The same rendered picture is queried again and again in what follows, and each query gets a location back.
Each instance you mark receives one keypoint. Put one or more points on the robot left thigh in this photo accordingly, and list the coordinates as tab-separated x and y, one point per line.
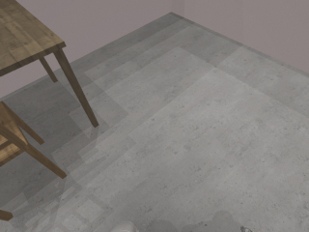
124	227

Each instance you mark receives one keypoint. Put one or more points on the table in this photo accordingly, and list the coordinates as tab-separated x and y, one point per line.
24	39

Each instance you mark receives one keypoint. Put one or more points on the chair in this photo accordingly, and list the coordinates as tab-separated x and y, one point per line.
13	143

